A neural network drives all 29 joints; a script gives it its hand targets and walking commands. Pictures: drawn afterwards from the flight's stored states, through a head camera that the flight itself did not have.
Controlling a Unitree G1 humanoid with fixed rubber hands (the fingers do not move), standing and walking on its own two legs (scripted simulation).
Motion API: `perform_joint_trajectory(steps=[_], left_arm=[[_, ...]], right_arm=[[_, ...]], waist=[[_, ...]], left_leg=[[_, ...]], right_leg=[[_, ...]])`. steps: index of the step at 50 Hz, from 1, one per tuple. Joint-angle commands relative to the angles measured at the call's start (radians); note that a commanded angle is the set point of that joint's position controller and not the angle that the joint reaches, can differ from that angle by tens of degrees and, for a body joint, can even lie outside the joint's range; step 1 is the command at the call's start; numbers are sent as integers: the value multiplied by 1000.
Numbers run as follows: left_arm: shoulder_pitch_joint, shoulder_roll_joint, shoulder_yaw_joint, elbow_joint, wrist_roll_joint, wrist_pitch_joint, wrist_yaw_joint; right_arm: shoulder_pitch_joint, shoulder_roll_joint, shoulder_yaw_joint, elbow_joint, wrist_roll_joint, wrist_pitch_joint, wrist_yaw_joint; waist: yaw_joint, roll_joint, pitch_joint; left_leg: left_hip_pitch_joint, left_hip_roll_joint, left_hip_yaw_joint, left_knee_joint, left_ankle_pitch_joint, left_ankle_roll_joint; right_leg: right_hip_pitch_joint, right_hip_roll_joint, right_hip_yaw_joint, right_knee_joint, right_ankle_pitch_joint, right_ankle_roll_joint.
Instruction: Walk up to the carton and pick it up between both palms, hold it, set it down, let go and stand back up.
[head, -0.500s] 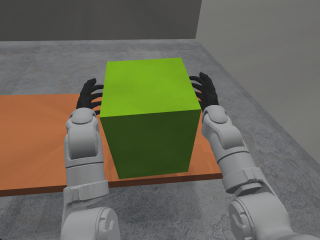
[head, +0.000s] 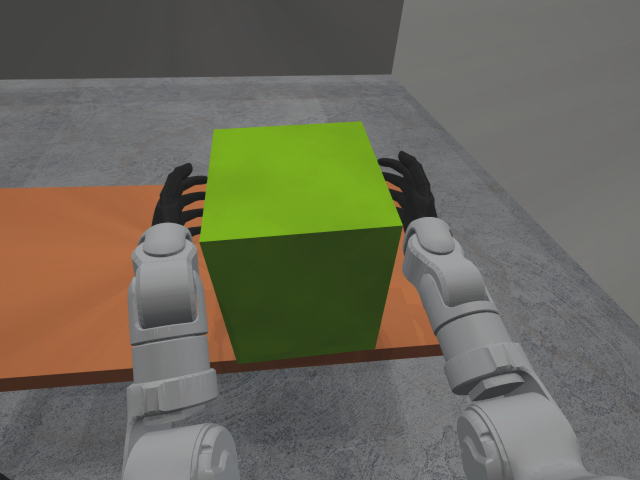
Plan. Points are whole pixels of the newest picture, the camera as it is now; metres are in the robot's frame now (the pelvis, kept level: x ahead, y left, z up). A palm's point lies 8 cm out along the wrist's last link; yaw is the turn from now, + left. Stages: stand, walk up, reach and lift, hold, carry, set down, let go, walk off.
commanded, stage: hold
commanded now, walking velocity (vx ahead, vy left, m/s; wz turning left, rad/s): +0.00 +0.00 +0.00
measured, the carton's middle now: (298, 244) +0.41 +0.00 +0.11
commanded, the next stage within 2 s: none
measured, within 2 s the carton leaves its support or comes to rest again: neither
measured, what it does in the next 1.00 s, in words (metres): stands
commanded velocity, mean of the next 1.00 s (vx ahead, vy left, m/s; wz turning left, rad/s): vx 0.00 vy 0.00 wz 0.00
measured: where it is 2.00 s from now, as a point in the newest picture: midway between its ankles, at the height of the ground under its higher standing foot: outside the picture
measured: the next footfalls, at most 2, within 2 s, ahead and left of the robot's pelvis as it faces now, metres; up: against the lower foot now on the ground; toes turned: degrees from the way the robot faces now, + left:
none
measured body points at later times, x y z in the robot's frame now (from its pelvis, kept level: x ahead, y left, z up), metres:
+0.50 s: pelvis +0.00 +0.00 +0.00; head -0.04 +0.03 +0.45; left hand +0.38 +0.15 +0.18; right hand +0.38 -0.14 +0.20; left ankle +0.02 +0.08 -0.75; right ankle +0.02 -0.09 -0.75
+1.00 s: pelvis +0.00 +0.00 +0.00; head -0.04 +0.03 +0.45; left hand +0.37 +0.15 +0.19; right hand +0.37 -0.14 +0.20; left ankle +0.02 +0.08 -0.75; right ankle +0.02 -0.09 -0.75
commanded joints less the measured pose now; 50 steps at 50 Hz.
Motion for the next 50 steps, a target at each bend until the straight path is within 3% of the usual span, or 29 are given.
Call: perform_joint_trajectory(steps=[1, 7, 10, 12, 13, 18, 28, 34, 38, 41, 44, 50], left_arm=[[-593, -424, -439, -99, -184, -85, -130], [-603, -405, -438, -77, -202, -102, -113], [-596, -411, -431, -63, -183, -94, -110], [-592, -404, -424, -60, -179, -84, -111], [-584, -408, -413, -48, -173, -80, -112], [-567, -422, -421, -26, -170, -76, -123], [-554, -406, -462, -129, -201, -75, -119], [-552, -408, -429, -81, -184, -63, -132], [-597, -419, -449, -110, -191, -71, -123], [-591, -413, -458, -105, -204, -78, -121], [-592, -409, -445, -64, -187, -71, -125], [-620, -417, -396, -30, -171, -75, -130]], right_arm=[[-639, 471, 307, -309, 65, -71, 100], [-641, 466, 291, -321, 49, -67, 104], [-622, 467, 277, -261, 39, -63, 113], [-615, 455, 266, -252, 41, -64, 112], [-617, 451, 265, -240, 43, -64, 111], [-597, 454, 266, -207, 44, -66, 108], [-609, 467, 345, -350, 100, -59, 79], [-584, 463, 298, -295, 58, -35, 84], [-612, 479, 304, -300, 69, -47, 92], [-612, 459, 299, -323, 63, -49, 89], [-614, 454, 274, -280, 48, -39, 93], [-650, 478, 249, -239, 30, -53, 112]], waist=[[-4, 77, -391], [-8, 52, -397], [0, 75, -374], [-1, 99, -361], [1, 78, -350], [-14, 90, -338], [-16, 85, -411], [-3, 77, -306], [-7, 99, -362], [-17, 84, -375], [-21, 84, -371], [7, 71, -329]], left_leg=[[43, 18, -38, -23, 221, -45], [31, 26, -50, -27, 158, -30], [27, 24, -46, -33, 125, -35], [20, 28, -40, -38, 132, -34], [29, 31, -37, -40, 138, -34], [39, 25, -37, -29, 184, -44], [79, 15, -53, 7, 305, -51], [24, 23, -48, -39, 168, -44], [44, 19, -38, -21, 186, -47], [52, 25, -48, -19, 205, -49], [43, 27, -46, -28, 145, -44], [-30, 24, -35, -68, 64, -24]], right_leg=[[72, 9, 24, 4, 169, 49], [25, 10, 27, -3, 115, 52], [20, 6, 25, -6, 83, 47], [35, -1, 27, -13, 92, 47], [35, 5, 24, -15, 86, 48], [49, 5, 27, -16, 139, 49], [87, 6, 38, 20, 303, 66], [29, 6, 26, -7, 138, 57], [34, 6, 23, 5, 136, 52], [39, 11, 23, 0, 160, 53], [43, 8, 25, -11, 88, 52], [45, -6, 30, -23, 44, 54]])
